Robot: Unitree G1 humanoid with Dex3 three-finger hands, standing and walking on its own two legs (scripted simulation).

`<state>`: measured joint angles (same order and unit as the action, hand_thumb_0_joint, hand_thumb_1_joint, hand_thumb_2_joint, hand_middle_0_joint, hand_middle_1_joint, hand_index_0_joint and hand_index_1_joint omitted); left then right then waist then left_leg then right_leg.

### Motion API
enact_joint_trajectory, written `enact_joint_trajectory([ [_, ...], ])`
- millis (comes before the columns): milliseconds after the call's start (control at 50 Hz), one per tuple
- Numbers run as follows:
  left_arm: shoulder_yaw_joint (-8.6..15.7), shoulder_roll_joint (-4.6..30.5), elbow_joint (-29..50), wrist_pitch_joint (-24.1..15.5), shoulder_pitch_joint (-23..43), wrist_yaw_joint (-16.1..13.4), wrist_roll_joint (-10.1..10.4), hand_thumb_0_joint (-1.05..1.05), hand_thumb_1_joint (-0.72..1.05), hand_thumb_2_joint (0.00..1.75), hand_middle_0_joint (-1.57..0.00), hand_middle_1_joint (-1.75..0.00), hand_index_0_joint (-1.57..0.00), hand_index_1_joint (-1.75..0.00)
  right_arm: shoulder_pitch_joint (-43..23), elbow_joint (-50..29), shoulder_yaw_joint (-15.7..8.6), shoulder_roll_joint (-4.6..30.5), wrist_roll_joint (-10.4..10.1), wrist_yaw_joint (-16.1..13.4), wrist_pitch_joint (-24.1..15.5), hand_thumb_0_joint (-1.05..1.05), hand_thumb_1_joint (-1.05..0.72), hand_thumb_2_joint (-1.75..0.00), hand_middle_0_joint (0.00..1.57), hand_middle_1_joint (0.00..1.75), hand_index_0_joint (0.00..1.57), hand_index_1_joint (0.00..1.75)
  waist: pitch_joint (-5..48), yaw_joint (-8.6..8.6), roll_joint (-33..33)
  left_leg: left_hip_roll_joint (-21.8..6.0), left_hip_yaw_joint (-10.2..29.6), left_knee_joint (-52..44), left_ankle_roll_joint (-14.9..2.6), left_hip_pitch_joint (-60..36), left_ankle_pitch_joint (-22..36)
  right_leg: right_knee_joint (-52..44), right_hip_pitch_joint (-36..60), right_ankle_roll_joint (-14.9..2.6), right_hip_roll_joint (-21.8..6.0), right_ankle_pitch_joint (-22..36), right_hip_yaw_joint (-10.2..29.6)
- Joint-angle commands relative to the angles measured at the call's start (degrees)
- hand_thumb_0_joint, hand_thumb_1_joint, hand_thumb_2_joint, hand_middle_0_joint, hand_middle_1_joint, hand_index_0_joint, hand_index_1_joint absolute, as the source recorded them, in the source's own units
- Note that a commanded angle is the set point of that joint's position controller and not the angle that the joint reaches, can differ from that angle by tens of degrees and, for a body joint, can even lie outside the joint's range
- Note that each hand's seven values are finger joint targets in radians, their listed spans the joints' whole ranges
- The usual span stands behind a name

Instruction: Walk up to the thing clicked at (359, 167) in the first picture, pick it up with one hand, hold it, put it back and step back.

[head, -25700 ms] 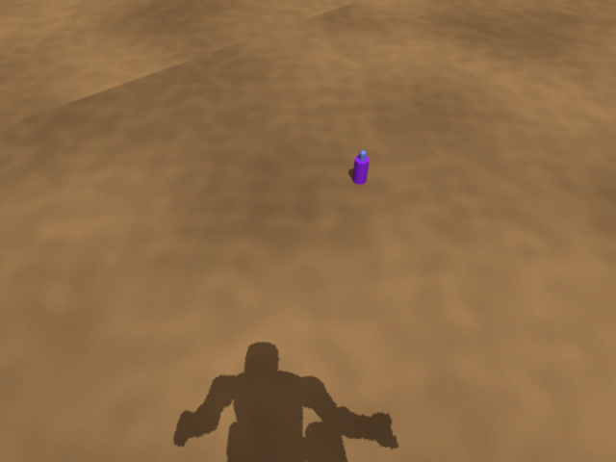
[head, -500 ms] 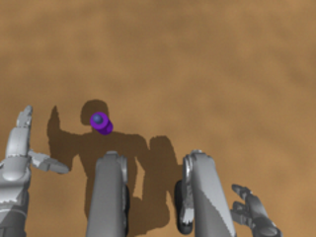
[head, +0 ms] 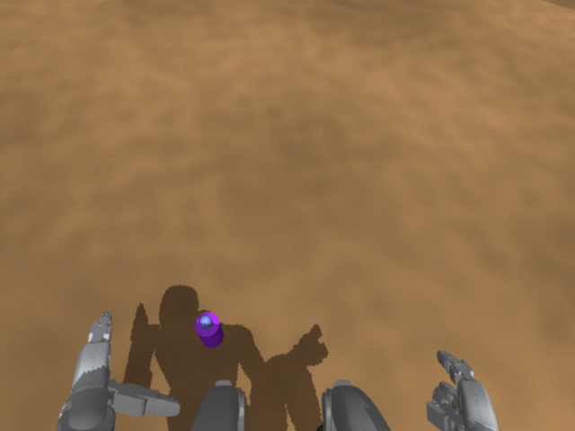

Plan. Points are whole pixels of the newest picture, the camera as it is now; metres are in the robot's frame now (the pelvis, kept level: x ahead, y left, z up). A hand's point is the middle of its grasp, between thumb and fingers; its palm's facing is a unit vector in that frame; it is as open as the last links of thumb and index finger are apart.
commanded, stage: home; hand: left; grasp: from the side
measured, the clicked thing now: (208, 328) +0.41 +0.20 -0.57
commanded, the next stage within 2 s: stand in 1.96 s
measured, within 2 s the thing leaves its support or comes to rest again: neither
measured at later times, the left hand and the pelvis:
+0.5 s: hand (133, 398) +0.18 +0.19 +0.00, palm faces +0.13 -0.94 -0.30, open 17.4 cm; pelvis +0.02 +0.00 +0.06, yaw +1 degrees
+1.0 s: hand (145, 399) +0.18 +0.17 +0.00, palm faces +0.12 -0.95 -0.29, open 17.2 cm; pelvis +0.01 -0.01 +0.06, yaw +1 degrees
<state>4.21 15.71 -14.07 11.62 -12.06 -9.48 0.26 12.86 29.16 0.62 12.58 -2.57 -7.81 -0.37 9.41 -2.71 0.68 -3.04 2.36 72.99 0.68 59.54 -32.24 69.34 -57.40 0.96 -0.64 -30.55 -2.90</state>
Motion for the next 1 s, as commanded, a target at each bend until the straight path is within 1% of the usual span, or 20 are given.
enact_joint_trajectory([
  [0, 1.3, 6.4, 16.6, 0.3, -2.9, -1.6, 0.0, 0.0, -0.52, 0.07, -0.05, -0.06, -0.05, -0.06, 0.7, -8.6, -2.5, 7.2, 0.3, -2.3, -3.3, 0.0, -0.9, -0.9, 0.2, 0.3, 0.2, 0.3, 12.8, 1.1, 6.1, 1.2, -0.3, -18.2, -0.65, -20.5, 14.4, -14.7, 15.5, -1.95, 1.5, 13.0, -0.2],
  [20, 0.1, 5.0, 17.4, 0.9, -5.1, -1.6, 0.1, 0.0, -0.52, 0.07, -0.05, -0.06, -0.05, -0.06, 0.8, -8.9, -2.5, 6.9, 0.4, -2.6, -3.5, 0.0, -0.9, -0.9, 0.2, 0.3, 0.2, 0.3, 11.5, 0.63, 5.9, 1.1, -0.4, -19.2, -0.58, -21.3, 14.5, -15.8, 16.5, -1.93, 1.6, 13.1, -0.3],
  [60, -0.3, 4.6, 20.7, 1.9, -8.3, -1.8, 0.3, 0.0, -0.53, 0.07, -0.05, -0.06, -0.05, -0.06, 0.6, -9.7, -2.1, 6.5, 0.5, -3.0, -4.2, 0.0, -0.9, -0.9, 0.2, 0.3, 0.2, 0.3, 9.7, 1.35, 6.0, 1.0, 0.3, -21.8, -0.49, -23.0, 14.5, -17.3, 18.7, -1.87, 1.8, 13.1, -1.0],
  [120, -2.2, 3.3, 24.5, 2.9, -10.9, -1.8, 0.4, 0.0, -0.55, 0.05, -0.05, -0.05, -0.05, -0.05, 0.0, -10.9, -1.7, 6.0, 0.7, -3.6, -5.2, 0.0, -0.9, -0.9, 0.2, 0.3, 0.2, 0.3, 5.9, 0.59, 3.4, 1.4, 0.0, -23.8, -0.93, -23.0, 12.6, -20.5, 20.7, -1.57, 2.0, 11.7, -1.3],
  [180, -2.7, 2.1, 24.9, 3.2, -14.5, -1.3, 0.1, 0.0, -0.58, 0.04, -0.05, -0.05, -0.05, -0.05, 0.2, -11.0, -1.7, 5.7, 1.1, -3.9, -6.2, 0.0, -0.9, -0.9, 0.2, 0.3, 0.2, 0.3, 3.1, 0.86, 1.5, 1.1, 0.5, -25.7, -0.86, -23.9, 12.8, -21.7, 21.4, -1.61, 2.2, 11.3, -1.7],
  [320, -2.5, 1.3, 25.4, 2.7, -14.6, -0.1, -0.1, 0.0, -0.56, 0.05, -0.05, -0.05, -0.05, -0.05, 0.1, -11.0, -1.8, 5.7, 1.7, -3.8, -8.2, 0.0, -0.9, -0.9, 0.2, 0.3, 0.2, 0.3, 0.6, 0.39, -0.1, 1.5, -1.0, -26.6, -0.92, -25.8, 15.6, -23.8, 23.9, -1.39, 2.2, 13.1, -1.6],
  [360, -2.0, 1.8, 24.7, 2.2, -13.0, 0.2, -0.3, 0.0, -0.55, 0.05, -0.05, -0.05, -0.05, -0.05, 0.3, -10.7, -1.9, 5.9, 2.0, -3.8, -8.5, 0.0, -0.9, -0.9, 0.2, 0.3, 0.2, 0.3, 1.4, 0.02, 0.5, 1.6, -1.2, -26.3, -0.88, -26.6, 16.9, -23.9, 24.3, -1.43, 2.0, 14.3, -1.2],
  [380, -1.5, 2.3, 25.5, 2.1, -13.2, 0.2, -0.4, 0.0, -0.55, 0.05, -0.05, -0.05, -0.05, -0.05, 0.4, -10.5, -1.8, 5.8, 2.0, -3.8, -8.7, 0.0, -0.9, -0.9, 0.2, 0.3, 0.2, 0.3, 2.8, 0.74, 0.9, 1.9, -1.4, -25.9, -0.84, -27.3, 18.6, -23.9, 25.5, -1.41, 1.8, 15.9, -1.0],
  [460, -1.3, 3.0, 28.7, 1.6, -10.4, 0.1, -0.3, 0.0, -0.53, 0.07, -0.05, -0.06, -0.05, -0.06, 0.3, -9.8, -1.8, 5.8, 2.3, -3.8, -9.2, 0.0, -0.9, -0.9, 0.2, 0.3, 0.2, 0.3, 4.1, 0.79, 3.8, 2.1, -1.6, -26.7, -0.54, -29.6, 18.8, -24.3, 26.5, -1.47, 1.8, 16.1, -0.9],
  [480, -2.3, 1.4, 24.3, 2.1, -13.0, 0.3, -0.4, 0.0, -0.56, 0.05, -0.05, -0.05, -0.05, -0.05, 0.0, -9.7, -1.6, 5.7, 2.3, -3.7, -9.4, 0.0, -0.9, -0.9, 0.2, 0.3, 0.2, 0.3, 3.5, 0.7, 2.5, 2.1, -1.4, -27.0, -0.54, -29.3, 18.1, -24.5, 26.4, -1.49, 1.9, 15.4, -1.1],
  [500, -1.7, 2.7, 27.7, 1.8, -11.2, 0.3, -0.1, 0.0, -0.54, 0.06, -0.05, -0.06, -0.05, -0.06, -0.2, -9.8, -1.5, 5.7, 2.2, -3.7, -9.5, 0.0, -0.9, -0.9, 0.2, 0.3, 0.2, 0.3, 2.5, 1.17, 3.7, 2.2, -1.4, -27.5, -0.54, -28.9, 17.1, -24.8, 26.3, -1.55, 1.8, 14.6, -1.1],
  [540, -1.7, 2.0, 25.2, 2.1, -14.0, 0.3, -0.3, 0.0, -0.53, 0.07, -0.05, -0.06, -0.05, -0.06, 0.1, -9.2, -1.6, 5.7, 2.3, -3.8, -9.5, 0.0, -0.9, -0.9, 0.2, 0.3, 0.2, 0.3, 4.1, 1.22, 2.1, 2.3, -1.7, -26.6, -0.64, -29.5, 19.6, -25.0, 27.6, -1.39, 1.7, 17.1, -0.9],
  [560, -2.9, 0.6, 22.3, 2.4, -15.4, 0.6, -0.2, 0.0, -0.54, 0.06, -0.05, -0.06, -0.05, -0.06, -0.4, -9.3, -1.5, 5.6, 2.2, -3.7, -9.5, 0.0, -0.9, -0.9, 0.2, 0.3, 0.2, 0.3, 3.1, 0.87, 1.5, 2.5, -2.0, -26.1, -0.76, -28.9, 19.8, -25.4, 27.4, -1.17, 1.7, 17.6, -0.7],
  [620, -1.7, 2.0, 24.8, 2.1, -13.5, 0.6, -0.1, 0.0, -0.51, 0.08, -0.05, -0.06, -0.05, -0.06, -0.1, -8.9, -1.7, 5.9, 2.2, -3.6, -9.4, 0.0, -0.9, -0.9, 0.2, 0.3, 0.2, 0.3, 3.6, 1.21, 1.8, 2.4, -2.1, -26.0, -0.78, -29.0, 21.4, -25.3, 27.9, -1.19, 1.5, 19.3, -0.7],
  [700, -0.8, 2.7, 24.1, 1.8, -12.7, 0.7, 0.0, 0.0, -0.53, 0.07, -0.05, -0.06, -0.05, -0.06, -0.7, -9.1, -1.8, 5.9, 2.2, -3.4, -9.4, 0.0, -0.9, -0.9, 0.2, 0.3, 0.2, 0.3, 2.1, 1.33, 0.0, 2.6, -2.3, -26.5, -1.09, -27.9, 18.2, -26.5, 27.7, -0.91, 1.5, 16.7, -0.6],
  [780, -1.3, 2.5, 24.5, 1.3, -12.3, 0.9, 0.0, 0.0, -0.51, 0.08, -0.05, -0.06, -0.05, -0.06, -1.0, -9.2, -1.7, 5.7, 2.3, -3.4, -9.6, 0.0, -0.9, -0.9, 0.2, 0.3, 0.2, 0.3, 1.1, 1.39, 0.0, 2.8, -2.8, -26.8, -1.3, -27.6, 15.5, -27.6, 27.2, -0.8, 1.1, 14.4, 0.0],
  [880, -2.1, 1.1, 22.5, 1.3, -14.4, 1.2, -0.1, 0.0, -0.5, 0.09, -0.05, -0.07, -0.06, -0.06, -0.5, -8.3, -1.9, 5.8, 2.3, -3.4, -10.0, 0.0, -0.9, -0.9, 0.2, 0.3, 0.2, 0.3, 2.8, 1.04, -0.2, 2.7, -2.8, -26.2, -1.3, -28.5, 18.0, -26.8, 27.7, -0.89, 1.2, 17.0, 0.1],
  [900, -1.1, 2.7, 26.2, 0.8, -11.8, 1.0, 0.0, 0.0, -0.51, 0.08, -0.05, -0.06, -0.05, -0.06, -0.9, -8.8, -2.1, 6.0, 2.2, -3.5, -10.0, 0.0, -0.9, -0.9, 0.2, 0.3, 0.2, 0.3, 3.4, 1.36, 0.9, 2.8, -2.9, -26.3, -1.26, -28.6, 17.9, -27.0, 28.2, -0.88, 1.1, 17.1, 0.0],
  [920, -1.6, 1.7, 24.9, 0.9, -12.4, 1.0, -0.1, 0.0, -0.52, 0.07, -0.05, -0.06, -0.05, -0.06, -1.3, -9.2, -2.1, 6.1, 2.2, -3.5, -10.2, 0.0, -0.9, -0.9, 0.2, 0.3, 0.2, 0.3, 3.1, 0.98, -0.3, 2.8, -2.9, -26.4, -1.32, -28.7, 17.4, -27.1, 28.0, -0.77, 1.2, 16.6, -0.1],
  [980, -0.8, 2.5, 24.1, 0.7, -12.6, 1.0, 0.0, 0.0, -0.52, 0.07, -0.05, -0.06, -0.05, -0.06, -1.2, -8.6, -2.0, 6.1, 2.3, -3.4, -10.2, 0.0, -0.9, -0.9, 0.2, 0.3, 0.2, 0.3, 1.7, 1.4, 0.7, 2.7, -2.5, -27.3, -1.22, -27.7, 15.2, -27.1, 27.2, -1.08, 1.4, 13.9, -0.4],
])
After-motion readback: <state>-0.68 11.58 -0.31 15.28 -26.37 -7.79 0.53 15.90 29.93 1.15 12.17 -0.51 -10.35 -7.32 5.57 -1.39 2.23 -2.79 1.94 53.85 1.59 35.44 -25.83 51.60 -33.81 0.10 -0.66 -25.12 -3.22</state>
